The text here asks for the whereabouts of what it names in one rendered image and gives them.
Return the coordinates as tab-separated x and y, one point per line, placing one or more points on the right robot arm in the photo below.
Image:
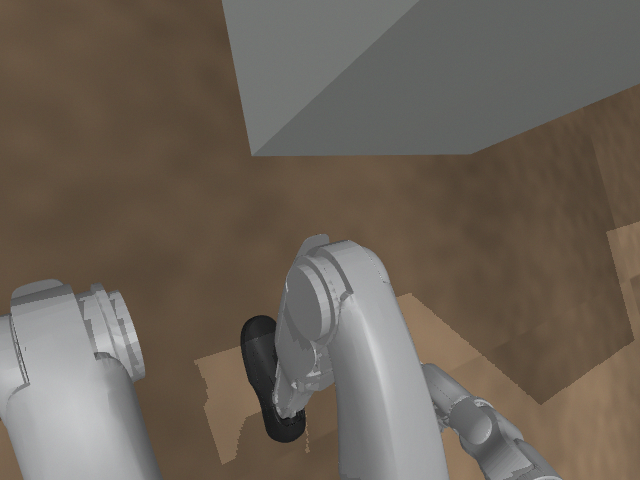
497	444

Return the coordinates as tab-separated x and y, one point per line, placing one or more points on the right robot hand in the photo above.
445	392

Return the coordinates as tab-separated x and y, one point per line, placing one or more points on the right robot foot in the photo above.
260	360

